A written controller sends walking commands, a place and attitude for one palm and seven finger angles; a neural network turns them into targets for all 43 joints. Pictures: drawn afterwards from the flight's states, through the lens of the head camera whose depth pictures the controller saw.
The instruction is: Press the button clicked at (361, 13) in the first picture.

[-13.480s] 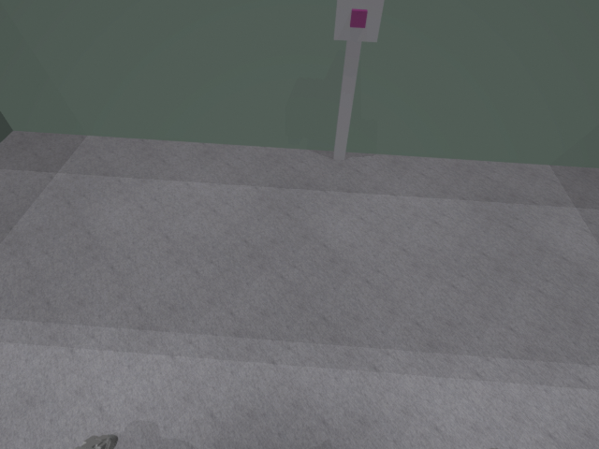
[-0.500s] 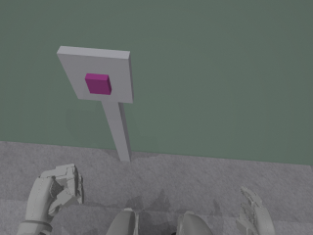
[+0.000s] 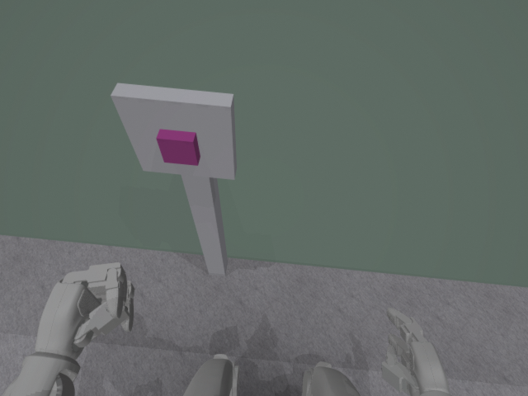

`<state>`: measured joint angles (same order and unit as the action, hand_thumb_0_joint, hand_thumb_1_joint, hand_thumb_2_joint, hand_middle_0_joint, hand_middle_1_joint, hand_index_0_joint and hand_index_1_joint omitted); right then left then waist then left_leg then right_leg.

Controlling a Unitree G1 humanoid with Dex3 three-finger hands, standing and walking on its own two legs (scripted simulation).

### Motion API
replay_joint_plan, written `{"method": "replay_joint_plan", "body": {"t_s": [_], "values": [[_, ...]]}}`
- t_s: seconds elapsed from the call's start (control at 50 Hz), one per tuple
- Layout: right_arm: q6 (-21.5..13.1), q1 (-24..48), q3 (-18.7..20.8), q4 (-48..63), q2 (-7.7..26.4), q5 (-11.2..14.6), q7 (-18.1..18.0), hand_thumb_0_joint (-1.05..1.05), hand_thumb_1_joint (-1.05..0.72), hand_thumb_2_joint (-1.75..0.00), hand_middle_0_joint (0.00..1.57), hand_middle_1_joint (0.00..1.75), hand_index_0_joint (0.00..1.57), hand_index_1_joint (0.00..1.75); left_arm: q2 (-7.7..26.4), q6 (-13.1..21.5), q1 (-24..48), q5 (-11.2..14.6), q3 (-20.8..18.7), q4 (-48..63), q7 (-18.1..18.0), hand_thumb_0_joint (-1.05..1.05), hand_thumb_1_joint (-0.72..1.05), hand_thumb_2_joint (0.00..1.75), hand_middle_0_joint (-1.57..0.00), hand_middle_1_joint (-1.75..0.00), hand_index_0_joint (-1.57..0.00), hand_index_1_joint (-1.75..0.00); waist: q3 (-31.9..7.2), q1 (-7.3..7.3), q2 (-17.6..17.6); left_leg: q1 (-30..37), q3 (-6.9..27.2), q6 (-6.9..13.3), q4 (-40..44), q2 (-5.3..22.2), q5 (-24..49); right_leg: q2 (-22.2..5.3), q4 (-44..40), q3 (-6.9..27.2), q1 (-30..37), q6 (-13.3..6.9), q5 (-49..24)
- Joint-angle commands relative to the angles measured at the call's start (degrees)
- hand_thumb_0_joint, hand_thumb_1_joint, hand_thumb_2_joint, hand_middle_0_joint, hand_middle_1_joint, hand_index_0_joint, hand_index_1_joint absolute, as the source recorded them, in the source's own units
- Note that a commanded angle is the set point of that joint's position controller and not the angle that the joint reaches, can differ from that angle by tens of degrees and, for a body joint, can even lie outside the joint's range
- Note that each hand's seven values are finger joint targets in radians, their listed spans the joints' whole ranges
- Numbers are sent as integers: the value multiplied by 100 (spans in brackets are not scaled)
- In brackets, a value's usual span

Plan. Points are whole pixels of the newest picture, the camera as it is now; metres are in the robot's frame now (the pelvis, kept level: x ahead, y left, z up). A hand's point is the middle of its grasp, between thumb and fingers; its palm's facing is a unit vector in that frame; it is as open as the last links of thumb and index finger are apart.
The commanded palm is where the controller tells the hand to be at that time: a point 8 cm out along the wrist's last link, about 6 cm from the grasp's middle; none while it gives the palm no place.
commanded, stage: raise the hand and make a fist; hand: left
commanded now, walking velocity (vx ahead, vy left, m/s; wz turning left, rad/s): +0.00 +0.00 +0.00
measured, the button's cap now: (180, 146) +0.49 +0.19 +0.05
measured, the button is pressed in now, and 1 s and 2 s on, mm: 0 0 0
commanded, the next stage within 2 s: aim a knuckle at the button in 0.46 s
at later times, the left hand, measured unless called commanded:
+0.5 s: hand (131, 307) +0.22 +0.19 +0.04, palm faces -0.02 -1.00 -0.05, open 3.1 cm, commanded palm +0.20 +0.25 +0.05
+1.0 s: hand (153, 264) +0.29 +0.18 +0.03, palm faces -0.05 -1.00 -0.03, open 3.1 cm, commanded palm +0.27 +0.24 +0.04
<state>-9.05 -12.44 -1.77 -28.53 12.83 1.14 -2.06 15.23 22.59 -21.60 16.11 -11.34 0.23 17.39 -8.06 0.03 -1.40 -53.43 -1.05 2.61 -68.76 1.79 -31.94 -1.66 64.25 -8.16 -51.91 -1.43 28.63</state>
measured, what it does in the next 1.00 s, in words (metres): stands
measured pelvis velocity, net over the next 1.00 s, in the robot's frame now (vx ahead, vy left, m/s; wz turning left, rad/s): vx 0.00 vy -0.01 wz -0.01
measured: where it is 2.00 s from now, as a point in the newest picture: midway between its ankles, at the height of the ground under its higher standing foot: outside the picture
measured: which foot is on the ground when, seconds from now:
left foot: down 0.00-1.00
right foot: down 0.00-1.00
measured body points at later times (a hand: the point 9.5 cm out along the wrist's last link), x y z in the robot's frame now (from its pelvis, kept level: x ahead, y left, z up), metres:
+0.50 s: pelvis +0.00 -0.01 +0.00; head +0.08 +0.00 +0.45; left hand +0.22 +0.25 +0.05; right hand +0.18 -0.25 -0.07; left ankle +0.01 +0.09 -0.65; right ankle +0.03 -0.11 -0.65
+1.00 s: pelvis +0.00 -0.01 +0.00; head +0.09 +0.00 +0.44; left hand +0.28 +0.24 +0.04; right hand +0.17 -0.26 -0.09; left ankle +0.01 +0.09 -0.65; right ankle +0.03 -0.11 -0.65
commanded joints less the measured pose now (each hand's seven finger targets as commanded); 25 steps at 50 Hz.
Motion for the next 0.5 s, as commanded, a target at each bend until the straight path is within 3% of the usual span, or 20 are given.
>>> {"method": "replay_joint_plan", "body": {"t_s": [0.0,0.06,0.1,0.16,0.2,0.28,0.3,0.48], "values": [[-311,98,446,788,890,36,-67,0,-90,-90,20,30,20,30,805,319,195,152,-567,1046,49,0,90,90,-130,-150,-130,-150,-1395,-43,-181,1035,523,-226,1249,-116,1881,322,-755,341,860,-51,-1061],[-319,91,446,793,901,59,-72,0,-90,-90,20,30,20,30,729,345,221,212,-549,1012,86,0,90,90,-130,-150,-130,-150,-1360,-33,-290,1012,490,-219,1309,-138,1675,291,-855,372,906,-43,-917],[-325,116,447,795,912,61,-73,0,-90,-90,20,30,20,30,739,335,200,232,-541,899,96,0,90,90,-130,-150,-130,-150,-1310,-36,-107,914,484,-194,1294,-143,1629,297,-866,395,961,-46,-880],[-341,72,456,804,907,63,-59,0,-90,-90,20,30,20,30,739,383,178,201,-525,998,87,0,90,90,-130,-150,-130,-150,-1365,-8,-337,1028,457,-208,1318,-142,1756,277,-859,397,963,-54,-987],[-327,87,451,797,907,48,-54,0,-90,-90,20,30,20,30,788,370,189,210,-558,870,64,0,90,90,-130,-150,-130,-150,-1276,-33,-117,881,458,-186,1290,-152,1637,294,-885,421,997,-52,-901],[-329,78,457,792,898,60,-57,0,-90,-90,20,30,20,30,726,458,202,197,-536,937,26,0,90,90,-130,-150,-130,-150,-1238,-27,-306,889,411,-182,1289,-159,1549,268,-917,450,954,-47,-831],[-314,85,447,792,909,43,-59,0,-90,-90,20,30,20,30,808,459,266,194,-567,882,18,0,90,90,-130,-150,-130,-150,-1205,-54,-144,799,427,-166,1260,-155,1515,288,-906,469,972,-49,-799],[-301,66,436,804,877,60,-73,0,-90,-90,20,30,20,30,756,476,259,185,-515,971,27,0,90,90,-130,-150,-130,-150,-1357,-54,-285,852,372,-144,1212,-178,1522,257,-954,528,1060,-24,-874]]}}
